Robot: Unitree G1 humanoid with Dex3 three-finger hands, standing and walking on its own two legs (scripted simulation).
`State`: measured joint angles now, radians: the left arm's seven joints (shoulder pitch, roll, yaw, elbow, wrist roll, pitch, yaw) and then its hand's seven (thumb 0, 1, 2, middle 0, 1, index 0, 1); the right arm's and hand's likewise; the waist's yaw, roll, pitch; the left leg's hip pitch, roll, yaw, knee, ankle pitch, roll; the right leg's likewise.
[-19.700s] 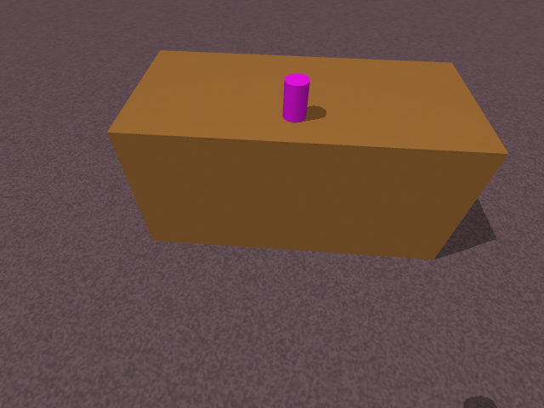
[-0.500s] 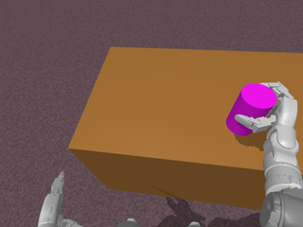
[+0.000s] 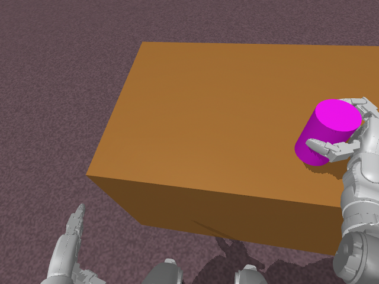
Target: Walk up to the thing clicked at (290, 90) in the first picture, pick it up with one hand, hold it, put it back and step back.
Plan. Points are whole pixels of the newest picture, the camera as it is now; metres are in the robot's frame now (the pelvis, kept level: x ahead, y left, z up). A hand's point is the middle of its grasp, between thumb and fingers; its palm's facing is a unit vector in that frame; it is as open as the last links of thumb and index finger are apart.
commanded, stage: lower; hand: right
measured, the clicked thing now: (323, 134) +0.45 -0.23 +0.02
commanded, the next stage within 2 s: loosen in 0.82 s
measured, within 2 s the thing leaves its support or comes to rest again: rests again in 0.64 s
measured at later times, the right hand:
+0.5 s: hand (328, 138) +0.46 -0.25 -0.01, palm faces +0.30 +0.95 +0.02, open 11.3 cm
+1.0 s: hand (325, 142) +0.46 -0.25 -0.02, palm faces +0.29 +0.96 +0.02, open 11.3 cm
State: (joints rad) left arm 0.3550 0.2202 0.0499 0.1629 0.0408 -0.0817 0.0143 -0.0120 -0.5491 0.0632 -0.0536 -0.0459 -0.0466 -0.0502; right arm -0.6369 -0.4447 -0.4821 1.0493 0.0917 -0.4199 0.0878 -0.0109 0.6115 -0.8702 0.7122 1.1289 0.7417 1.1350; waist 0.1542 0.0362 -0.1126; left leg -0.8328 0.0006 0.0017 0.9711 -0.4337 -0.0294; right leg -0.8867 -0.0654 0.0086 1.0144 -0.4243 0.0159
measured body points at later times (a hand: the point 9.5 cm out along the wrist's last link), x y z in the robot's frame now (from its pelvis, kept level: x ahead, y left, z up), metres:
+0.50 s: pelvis +0.00 +0.00 -0.03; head +0.12 -0.04 +0.41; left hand +0.16 +0.27 -0.02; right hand +0.44 -0.30 +0.00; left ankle +0.02 +0.14 -0.67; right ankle +0.03 -0.13 -0.67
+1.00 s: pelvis -0.01 +0.00 -0.04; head +0.12 -0.05 +0.39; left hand +0.16 +0.26 -0.02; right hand +0.44 -0.30 -0.02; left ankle +0.02 +0.14 -0.67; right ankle +0.03 -0.13 -0.67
